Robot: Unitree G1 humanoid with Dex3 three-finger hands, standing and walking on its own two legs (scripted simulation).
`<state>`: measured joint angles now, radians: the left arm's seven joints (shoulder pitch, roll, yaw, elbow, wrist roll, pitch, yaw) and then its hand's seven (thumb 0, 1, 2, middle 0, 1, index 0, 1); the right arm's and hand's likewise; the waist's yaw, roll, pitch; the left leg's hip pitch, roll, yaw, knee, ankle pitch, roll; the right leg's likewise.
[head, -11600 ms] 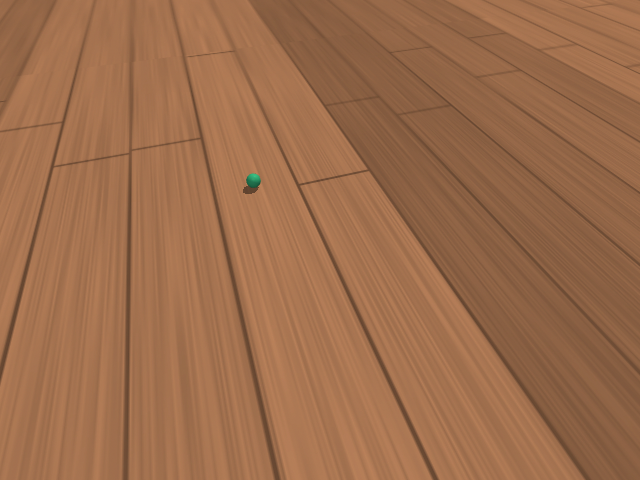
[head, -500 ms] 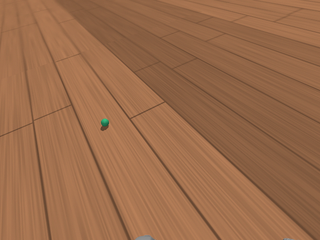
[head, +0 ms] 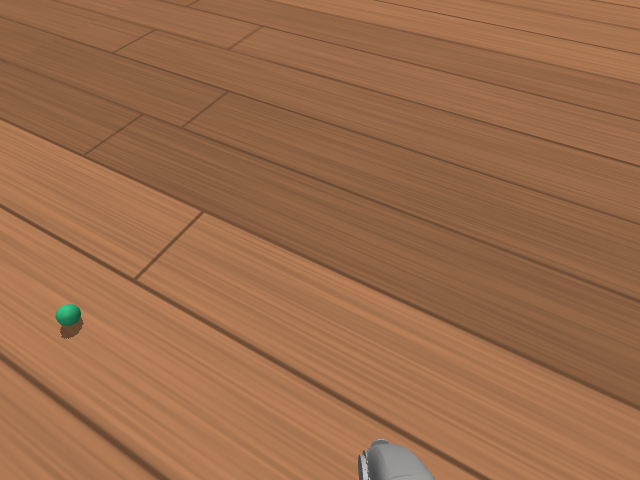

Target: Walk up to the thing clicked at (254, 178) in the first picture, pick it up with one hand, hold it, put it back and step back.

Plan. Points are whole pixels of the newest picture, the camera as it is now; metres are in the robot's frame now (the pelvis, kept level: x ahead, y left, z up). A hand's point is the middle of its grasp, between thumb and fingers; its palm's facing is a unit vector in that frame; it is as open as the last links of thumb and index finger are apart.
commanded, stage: walk up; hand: left
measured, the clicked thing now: (68, 314) +0.82 +0.79 -0.73
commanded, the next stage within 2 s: none
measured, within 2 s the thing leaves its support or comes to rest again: neither
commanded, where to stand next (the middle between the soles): +0.37 +0.90 m, yaw -49 degrees
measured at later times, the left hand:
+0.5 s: hand out of the picture +0.26 +0.57 -0.16, palm faces -0.21 -0.74 -0.64, open 7.4 cm
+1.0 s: hand out of the picture +0.43 +0.67 -0.11, palm faces -0.33 -0.70 -0.63, open 7.4 cm
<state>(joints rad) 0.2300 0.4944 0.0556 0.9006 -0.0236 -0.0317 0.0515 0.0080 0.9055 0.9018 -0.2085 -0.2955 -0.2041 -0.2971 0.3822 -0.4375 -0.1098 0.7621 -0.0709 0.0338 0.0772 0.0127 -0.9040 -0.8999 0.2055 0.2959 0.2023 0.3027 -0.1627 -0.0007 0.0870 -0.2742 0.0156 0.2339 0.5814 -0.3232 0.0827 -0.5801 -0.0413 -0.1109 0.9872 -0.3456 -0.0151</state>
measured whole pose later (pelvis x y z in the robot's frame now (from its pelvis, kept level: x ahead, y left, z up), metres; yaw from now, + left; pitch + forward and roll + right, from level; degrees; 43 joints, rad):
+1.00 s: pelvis +0.23 +0.42 -0.03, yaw -25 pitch -2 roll +0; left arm 0.32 0.42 0.07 0.77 0.03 -0.05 0.11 0.01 0.90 0.90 -0.22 -0.30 -0.21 -0.30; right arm 0.24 -0.48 -0.10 0.67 -0.08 0.12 0.08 0.01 -0.90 -0.90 0.21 0.30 0.20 0.30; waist -0.02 0.16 0.11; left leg -0.65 0.08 -0.10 1.37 -0.41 0.00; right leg -0.50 -0.05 0.00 0.81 -0.28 -0.01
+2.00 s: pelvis +0.33 +0.96 -0.05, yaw -41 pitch -4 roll -3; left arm 0.19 0.52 0.11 0.85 0.01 0.01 0.12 0.01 0.90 0.90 -0.21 -0.30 -0.21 -0.30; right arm 0.18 -0.39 -0.07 0.70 -0.04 0.11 0.04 0.01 -0.91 -0.90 0.20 0.30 0.20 0.30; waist -0.01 0.05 0.19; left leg -0.45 0.11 -0.10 1.04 -0.54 -0.06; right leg -0.65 0.02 0.12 1.24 -0.50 -0.02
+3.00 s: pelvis +0.31 +0.97 -0.01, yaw -51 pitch -3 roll -1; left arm 0.22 0.37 0.07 0.97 0.01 0.00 -0.01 0.01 0.91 0.90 -0.21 -0.30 -0.20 -0.30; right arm 0.18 -0.38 -0.01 0.92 -0.01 -0.01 0.00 0.01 -0.90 -0.90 0.21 0.30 0.21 0.30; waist -0.01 0.03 0.09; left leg -0.41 0.07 0.01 0.73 -0.29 -0.01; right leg -0.31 -0.01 0.00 0.72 -0.36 0.01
